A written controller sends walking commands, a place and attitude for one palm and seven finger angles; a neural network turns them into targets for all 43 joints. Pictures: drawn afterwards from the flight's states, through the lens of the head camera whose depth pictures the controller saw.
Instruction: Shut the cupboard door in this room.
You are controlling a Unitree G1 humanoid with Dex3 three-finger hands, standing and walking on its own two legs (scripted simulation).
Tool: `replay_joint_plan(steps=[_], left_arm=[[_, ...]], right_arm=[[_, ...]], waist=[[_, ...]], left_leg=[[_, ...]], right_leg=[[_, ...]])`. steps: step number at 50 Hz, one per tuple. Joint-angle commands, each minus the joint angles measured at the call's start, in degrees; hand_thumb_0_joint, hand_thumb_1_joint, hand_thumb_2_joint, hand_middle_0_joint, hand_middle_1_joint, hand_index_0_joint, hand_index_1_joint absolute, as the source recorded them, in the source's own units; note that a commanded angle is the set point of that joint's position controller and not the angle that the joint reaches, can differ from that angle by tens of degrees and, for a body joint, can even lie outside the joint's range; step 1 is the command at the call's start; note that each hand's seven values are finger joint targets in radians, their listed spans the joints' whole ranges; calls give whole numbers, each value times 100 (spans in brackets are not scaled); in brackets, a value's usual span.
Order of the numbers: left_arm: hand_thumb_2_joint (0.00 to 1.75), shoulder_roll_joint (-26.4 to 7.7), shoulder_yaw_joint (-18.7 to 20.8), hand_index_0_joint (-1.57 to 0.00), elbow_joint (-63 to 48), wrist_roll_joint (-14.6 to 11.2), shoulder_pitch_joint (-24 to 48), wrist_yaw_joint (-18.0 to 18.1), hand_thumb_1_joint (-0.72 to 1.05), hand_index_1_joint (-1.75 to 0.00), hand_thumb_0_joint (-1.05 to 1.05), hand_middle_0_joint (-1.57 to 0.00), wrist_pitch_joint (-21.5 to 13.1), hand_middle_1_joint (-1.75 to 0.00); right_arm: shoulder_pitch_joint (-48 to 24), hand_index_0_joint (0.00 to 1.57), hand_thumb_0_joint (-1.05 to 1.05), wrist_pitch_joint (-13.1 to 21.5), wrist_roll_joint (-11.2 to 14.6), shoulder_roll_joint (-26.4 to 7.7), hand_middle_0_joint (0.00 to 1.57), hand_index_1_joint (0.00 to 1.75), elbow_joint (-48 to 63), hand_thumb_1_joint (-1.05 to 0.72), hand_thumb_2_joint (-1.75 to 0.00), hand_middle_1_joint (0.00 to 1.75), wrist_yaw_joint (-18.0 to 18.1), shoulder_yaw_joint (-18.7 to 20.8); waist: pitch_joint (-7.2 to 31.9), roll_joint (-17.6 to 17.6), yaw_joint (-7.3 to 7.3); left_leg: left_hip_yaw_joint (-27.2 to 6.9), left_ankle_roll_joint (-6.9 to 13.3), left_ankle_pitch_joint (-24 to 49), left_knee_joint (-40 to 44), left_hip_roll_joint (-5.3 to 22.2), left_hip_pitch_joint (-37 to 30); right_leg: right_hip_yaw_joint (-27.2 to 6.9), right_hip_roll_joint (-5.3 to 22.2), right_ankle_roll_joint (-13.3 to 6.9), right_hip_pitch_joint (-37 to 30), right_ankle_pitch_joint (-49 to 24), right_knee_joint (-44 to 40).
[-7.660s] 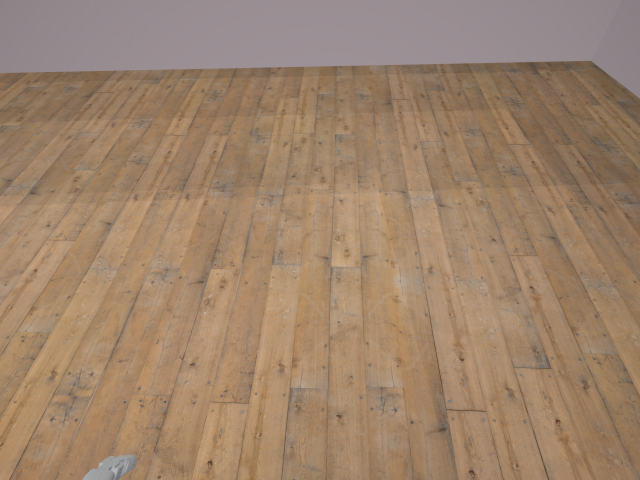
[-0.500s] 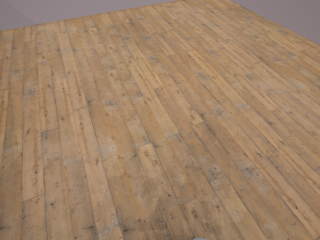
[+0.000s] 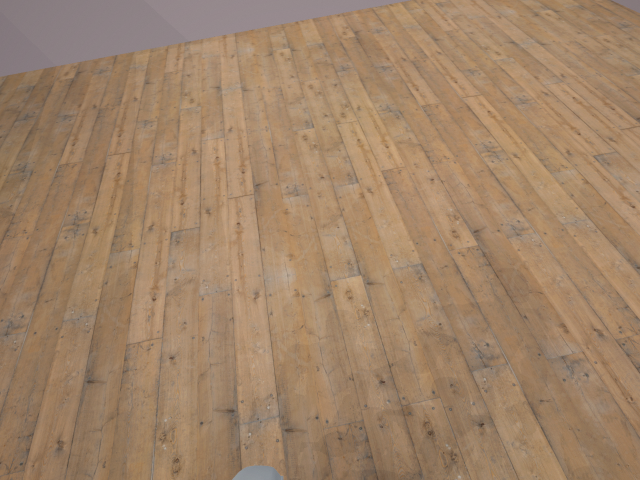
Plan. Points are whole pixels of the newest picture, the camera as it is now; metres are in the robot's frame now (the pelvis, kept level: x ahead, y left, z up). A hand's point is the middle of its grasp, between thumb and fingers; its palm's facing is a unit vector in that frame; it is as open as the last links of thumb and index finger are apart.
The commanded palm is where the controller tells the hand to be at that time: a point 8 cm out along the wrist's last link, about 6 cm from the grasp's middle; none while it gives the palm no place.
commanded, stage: turn or walk to find it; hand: left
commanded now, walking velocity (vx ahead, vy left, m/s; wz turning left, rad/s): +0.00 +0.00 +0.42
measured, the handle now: out of the picture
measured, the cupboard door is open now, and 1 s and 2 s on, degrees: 88 88 88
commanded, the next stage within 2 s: none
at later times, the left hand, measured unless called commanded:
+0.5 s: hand out of the picture +0.03 +0.26 -0.16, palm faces +0.22 -0.94 -0.25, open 7.4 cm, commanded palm none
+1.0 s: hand out of the picture -0.07 +0.20 -0.16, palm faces +0.44 -0.86 -0.25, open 7.3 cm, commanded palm none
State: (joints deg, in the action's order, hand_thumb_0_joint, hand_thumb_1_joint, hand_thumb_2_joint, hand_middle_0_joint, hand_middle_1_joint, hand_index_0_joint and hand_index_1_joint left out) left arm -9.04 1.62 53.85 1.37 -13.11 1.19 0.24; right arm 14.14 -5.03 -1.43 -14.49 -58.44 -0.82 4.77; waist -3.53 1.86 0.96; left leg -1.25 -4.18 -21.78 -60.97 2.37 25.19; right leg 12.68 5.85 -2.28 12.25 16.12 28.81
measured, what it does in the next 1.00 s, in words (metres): steps on the spot, turning left: left foot, then right foot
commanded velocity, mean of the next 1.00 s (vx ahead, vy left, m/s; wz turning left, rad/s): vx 0.00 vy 0.00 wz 0.42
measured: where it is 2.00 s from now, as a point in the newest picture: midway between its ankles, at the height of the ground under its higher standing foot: outside the picture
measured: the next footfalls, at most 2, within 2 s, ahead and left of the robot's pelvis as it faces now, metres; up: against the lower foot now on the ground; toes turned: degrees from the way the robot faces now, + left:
left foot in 0.18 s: +0.00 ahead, +0.15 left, +0.00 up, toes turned +10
right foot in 0.60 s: +0.05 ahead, -0.08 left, +0.00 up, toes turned +9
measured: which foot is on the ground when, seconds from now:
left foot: up 0.00-0.16, down 0.18-0.62, up 0.64-1.00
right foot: down 0.00-0.18, up 0.20-0.58, down 0.60-1.00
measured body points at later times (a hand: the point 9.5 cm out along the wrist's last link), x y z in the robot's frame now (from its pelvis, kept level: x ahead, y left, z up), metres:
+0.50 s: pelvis -0.01 +0.04 +0.00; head +0.02 +0.04 +0.45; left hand +0.01 +0.31 -0.14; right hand +0.11 -0.18 -0.15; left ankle -0.04 +0.15 -0.74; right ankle +0.00 -0.10 -0.69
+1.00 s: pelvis -0.03 +0.00 +0.00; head +0.00 +0.00 +0.44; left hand -0.09 +0.24 -0.14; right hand +0.12 -0.21 -0.16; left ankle -0.11 +0.13 -0.69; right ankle +0.01 -0.09 -0.74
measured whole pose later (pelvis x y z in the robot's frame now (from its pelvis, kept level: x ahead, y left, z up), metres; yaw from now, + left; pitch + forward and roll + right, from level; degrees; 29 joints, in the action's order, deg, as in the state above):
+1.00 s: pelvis -0.03 +0.00 +0.00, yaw +26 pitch -1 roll +2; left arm -10.1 1.8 54.3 1.7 -13.2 0.9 0.4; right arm 11.4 -4.5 -1.0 -14.2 -57.7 -0.8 4.0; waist -4.7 0.7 -0.2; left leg 1.5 -3.7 -25.2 -50.7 2.6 21.2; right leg 14.4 7.7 -1.2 13.1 16.5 31.0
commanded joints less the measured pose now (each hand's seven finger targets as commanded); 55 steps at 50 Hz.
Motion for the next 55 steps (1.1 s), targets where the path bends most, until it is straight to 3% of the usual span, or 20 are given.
replay_joint_plan(steps=[1,4,7,8,9,11,16,24,28,29,30,31,32,33,37,48,51,53,54,55], left_arm=[[90,-1343,362,-20,-209,48,-359,81,90,-30,0,-20,-54,-30],[90,-1482,410,-20,-142,58,-380,64,90,-30,0,-20,-26,-30],[90,-1408,406,-20,-109,-19,-139,47,90,-30,0,-20,30,-30],[90,-1193,361,-20,-205,-75,-233,28,90,-30,0,-20,81,-30],[90,-801,244,-20,-433,-88,-58,-3,90,-30,0,-20,115,-30],[90,-882,241,-20,-467,-32,335,6,90,-30,0,-20,196,-30],[90,-925,266,-20,-207,-54,176,-62,90,-30,0,-20,171,-30],[90,-788,205,-20,-449,-93,481,-12,90,-30,0,-20,144,-30],[90,-840,225,-20,-372,-112,43,1,90,-30,0,-20,52,-30],[90,-924,256,-20,-310,-100,-193,13,90,-30,0,-20,2,-30],[90,-1268,320,-20,-271,-40,-346,48,90,-30,0,-20,-64,-30],[90,-1757,423,-20,-273,27,-497,85,90,-30,0,-20,-92,-30],[90,-1773,396,-20,-341,-17,-522,93,90,-30,0,-20,-52,-30],[90,-1500,408,-20,-381,-29,-171,121,90,-30,0,-20,-85,-30],[90,-1076,254,-20,-580,-40,487,77,90,-30,0,-20,-81,-30],[90,-1422,372,-20,-199,50,-366,69,90,-30,0,-20,-50,-30],[90,-1509,401,-20,-149,49,-255,54,90,-30,0,-20,-14,-30],[90,-1444,405,-20,-146,-9,-110,48,90,-30,0,-20,31,-30],[90,-1231,374,-20,-225,-66,-133,33,90,-30,0,-20,79,-30],[90,-824,266,-20,-432,-91,-47,-1,90,-30,0,-20,118,-30]], right_arm=[[-582,20,0,211,57,-190,20,30,605,-90,-90,30,2,-24],[-518,20,0,298,105,-148,20,30,635,-90,-90,30,26,-79],[-19,20,0,379,95,-306,20,30,521,-90,-90,30,31,-50],[149,20,0,437,62,-707,20,30,508,-90,-90,30,39,28],[333,20,0,444,35,-1230,20,30,523,-90,-90,30,81,145],[263,20,0,403,4,-1160,20,30,465,-90,-90,30,158,115],[-345,20,0,479,35,-829,20,30,643,-90,-90,30,224,-9],[-148,20,0,420,-9,-899,20,30,668,-90,-90,30,192,78],[-328,20,0,395,12,-880,20,30,738,-90,-90,30,167,107],[-386,20,0,397,45,-803,20,30,764,-90,-90,30,153,105],[-283,20,0,411,99,-520,20,30,789,-90,-90,30,120,70],[-355,20,0,405,100,-169,20,30,975,-90,-90,30,100,-1],[-481,20,0,320,76,-458,20,30,1014,-90,-90,30,118,81],[-426,20,0,249,29,-479,20,30,858,-90,-90,30,112,102],[31,20,0,167,22,-353,20,30,485,-90,-90,30,-14,120],[-671,20,0,243,79,-167,20,30,665,-90,-90,30,-2,-51],[-470,20,0,298,104,-178,20,30,648,-90,-90,30,21,-72],[-75,20,0,368,90,-280,20,30,559,-90,-90,30,19,-48],[176,20,0,434,66,-639,20,30,510,-90,-90,30,19,19],[346,20,0,454,32,-1207,20,30,527,-90,-90,30,60,146]], waist=[[311,-1234,-370],[600,-1395,-376],[793,-920,-22],[924,160,79],[726,1696,204],[565,902,230],[353,655,-41],[462,689,93],[617,656,-146],[736,447,-278],[883,-426,-320],[780,-1958,-420],[677,-1563,-480],[477,-1610,-313],[164,-1034,48],[428,-1307,-415],[543,-1368,-292],[684,-963,-27],[834,40,124],[668,1760,214]], left_leg=[[334,4,-442,1028,37,199],[565,92,-493,1962,-60,-282],[582,216,962,3632,-30,-1562],[-329,485,1809,4074,655,-2355],[-1959,1127,3750,4257,1946,-2651],[-1512,1585,3599,4223,1951,-2037],[-809,1260,4115,4032,1106,-1955],[-1305,1404,4006,3854,1118,-1931],[-1443,1171,3666,3481,854,-1429],[-1315,944,3036,3193,640,-1074],[-894,600,1769,2554,194,-206],[-68,247,-891,1293,-602,767],[-321,267,-1327,245,-415,532],[-552,286,-1035,-337,-270,570],[-208,128,125,-1060,-132,582],[458,32,-473,1316,-14,11],[641,127,-280,2058,-58,-526],[649,211,819,3388,-28,-1501],[-143,411,1511,4002,507,-2193],[-1933,998,3300,4315,1876,-2536]], right_leg=[[-1109,1514,-578,-730,-1956,-895],[-977,1567,-578,-930,-2670,-475],[-508,1351,-70,-249,-2096,345],[-214,873,297,675,-937,1263],[-176,163,698,2043,1870,2331],[-908,205,588,1910,1769,3252],[-1040,44,708,1848,808,3419],[-1024,-184,725,1233,1065,1824],[-896,-372,640,178,98,273],[-944,-245,618,-444,-582,-478],[-1663,545,406,-1360,-1089,-842],[-3020,1949,-243,-1593,-2072,-1004],[-2960,2338,-675,-756,-2279,-1100],[-2667,1998,-692,-406,-1794,-1235],[-1313,1163,-243,-105,-1187,-1162],[-951,1511,-563,-852,-2519,-695],[-838,1592,-488,-633,-2484,-435],[-501,1412,-86,-107,-1878,192],[-222,992,240,591,-941,1132],[-138,201,680,2006,1808,2293]])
